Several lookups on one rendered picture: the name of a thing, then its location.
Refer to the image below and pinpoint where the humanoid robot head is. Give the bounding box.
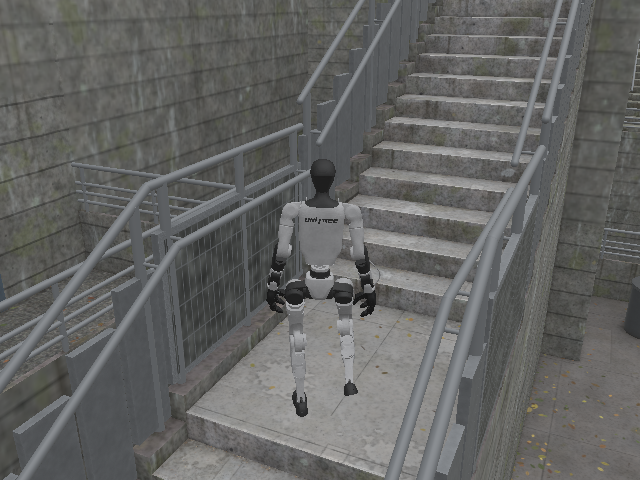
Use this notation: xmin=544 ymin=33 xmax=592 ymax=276
xmin=305 ymin=159 xmax=339 ymax=208

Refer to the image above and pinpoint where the right robot upper arm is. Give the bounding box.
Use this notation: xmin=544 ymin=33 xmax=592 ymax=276
xmin=343 ymin=203 xmax=365 ymax=260

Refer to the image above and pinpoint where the right robot forearm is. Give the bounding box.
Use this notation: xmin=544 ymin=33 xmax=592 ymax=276
xmin=355 ymin=245 xmax=375 ymax=293

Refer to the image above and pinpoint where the left robot upper arm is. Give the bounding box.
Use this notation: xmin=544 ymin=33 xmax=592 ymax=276
xmin=276 ymin=201 xmax=301 ymax=258

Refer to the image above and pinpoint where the right robot hand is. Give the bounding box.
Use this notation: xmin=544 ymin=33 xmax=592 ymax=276
xmin=353 ymin=290 xmax=376 ymax=317

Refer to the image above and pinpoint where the robot left shin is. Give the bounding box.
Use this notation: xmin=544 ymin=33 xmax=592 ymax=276
xmin=289 ymin=335 xmax=306 ymax=403

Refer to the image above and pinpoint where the left robot forearm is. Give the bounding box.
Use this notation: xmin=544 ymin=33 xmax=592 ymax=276
xmin=267 ymin=243 xmax=286 ymax=291

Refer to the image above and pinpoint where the left robot hand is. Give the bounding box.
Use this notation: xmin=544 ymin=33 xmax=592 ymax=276
xmin=266 ymin=288 xmax=286 ymax=313

